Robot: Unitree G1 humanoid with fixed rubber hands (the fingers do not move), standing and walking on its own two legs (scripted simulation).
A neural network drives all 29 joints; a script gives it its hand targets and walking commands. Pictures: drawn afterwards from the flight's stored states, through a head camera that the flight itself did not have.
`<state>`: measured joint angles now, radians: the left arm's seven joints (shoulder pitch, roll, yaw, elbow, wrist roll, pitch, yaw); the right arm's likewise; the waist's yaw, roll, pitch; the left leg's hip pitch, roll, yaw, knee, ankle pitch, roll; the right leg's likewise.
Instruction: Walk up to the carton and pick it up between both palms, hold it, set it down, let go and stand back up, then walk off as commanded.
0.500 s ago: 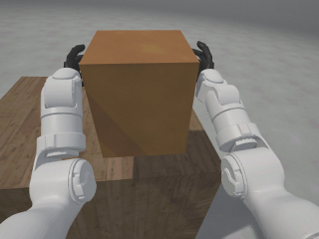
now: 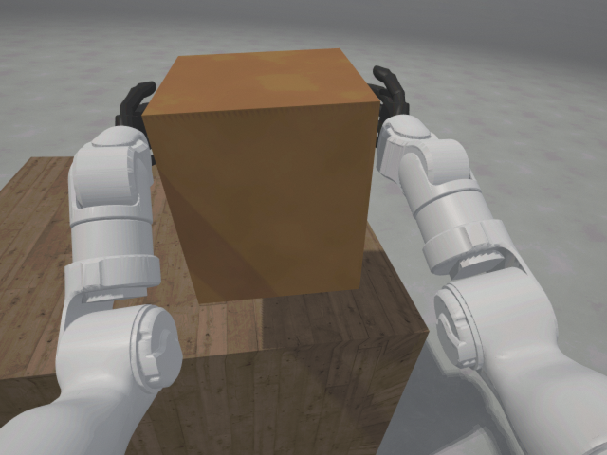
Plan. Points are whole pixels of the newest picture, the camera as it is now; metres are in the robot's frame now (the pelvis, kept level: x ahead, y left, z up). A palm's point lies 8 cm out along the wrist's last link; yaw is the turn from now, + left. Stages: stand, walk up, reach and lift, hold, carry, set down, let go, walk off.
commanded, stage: reach and lift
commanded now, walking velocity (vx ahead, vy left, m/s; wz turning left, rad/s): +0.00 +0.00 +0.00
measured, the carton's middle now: (270, 174) +0.39 +0.01 +0.25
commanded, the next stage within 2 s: hold in 0.50 s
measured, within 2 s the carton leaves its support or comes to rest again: neither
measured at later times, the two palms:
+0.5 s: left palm (123, 121) +0.36 +0.16 +0.33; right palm (406, 100) +0.35 -0.14 +0.36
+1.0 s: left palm (117, 106) +0.36 +0.17 +0.34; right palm (409, 90) +0.35 -0.13 +0.37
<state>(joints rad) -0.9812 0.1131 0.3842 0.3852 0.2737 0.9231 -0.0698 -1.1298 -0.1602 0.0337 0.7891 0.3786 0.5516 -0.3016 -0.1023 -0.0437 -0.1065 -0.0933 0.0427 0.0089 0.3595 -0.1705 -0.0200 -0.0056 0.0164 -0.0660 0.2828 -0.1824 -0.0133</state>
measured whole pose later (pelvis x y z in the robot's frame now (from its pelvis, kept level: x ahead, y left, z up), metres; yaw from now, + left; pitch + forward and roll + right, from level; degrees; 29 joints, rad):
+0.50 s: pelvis -0.01 -0.01 +0.00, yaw +0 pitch -4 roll -1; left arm -1.07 0.15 0.38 0.48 0.28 0.96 -0.10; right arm -1.25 -0.20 0.06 0.85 0.39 0.67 -0.32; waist -0.09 -0.03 -0.18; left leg -0.14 0.04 -0.01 0.37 -0.16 -0.03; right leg -0.05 0.03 -0.05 0.31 -0.18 -0.02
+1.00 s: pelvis -0.01 -0.01 +0.00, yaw +1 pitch -3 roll -1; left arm -1.15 0.20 0.38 0.63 0.26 0.91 -0.12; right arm -1.31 -0.19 0.05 0.92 0.37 0.70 -0.33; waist -0.08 -0.02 -0.22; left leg -0.17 0.04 -0.04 0.37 -0.15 -0.04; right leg -0.08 0.04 -0.06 0.31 -0.18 -0.04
